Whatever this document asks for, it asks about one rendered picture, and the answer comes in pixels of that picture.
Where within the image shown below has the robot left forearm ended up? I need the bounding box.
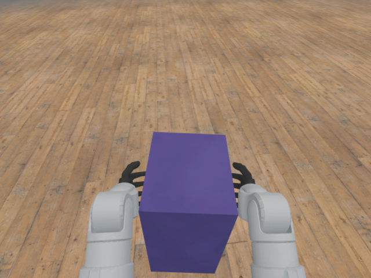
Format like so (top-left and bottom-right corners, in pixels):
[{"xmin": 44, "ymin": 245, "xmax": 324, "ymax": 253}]
[{"xmin": 79, "ymin": 182, "xmax": 139, "ymax": 278}]

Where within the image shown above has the robot right forearm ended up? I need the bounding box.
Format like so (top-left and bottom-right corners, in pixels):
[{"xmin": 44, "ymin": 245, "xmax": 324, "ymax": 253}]
[{"xmin": 238, "ymin": 184, "xmax": 306, "ymax": 278}]

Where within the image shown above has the left robot hand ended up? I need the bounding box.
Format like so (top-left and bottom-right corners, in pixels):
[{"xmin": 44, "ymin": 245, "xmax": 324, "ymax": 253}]
[{"xmin": 119, "ymin": 161, "xmax": 146, "ymax": 206}]

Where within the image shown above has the right robot hand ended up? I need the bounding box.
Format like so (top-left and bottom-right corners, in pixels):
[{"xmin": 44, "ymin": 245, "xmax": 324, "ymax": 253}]
[{"xmin": 232, "ymin": 162, "xmax": 255, "ymax": 208}]

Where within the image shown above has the carton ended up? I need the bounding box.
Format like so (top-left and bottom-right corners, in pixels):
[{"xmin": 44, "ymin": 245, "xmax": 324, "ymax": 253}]
[{"xmin": 139, "ymin": 132, "xmax": 238, "ymax": 273}]

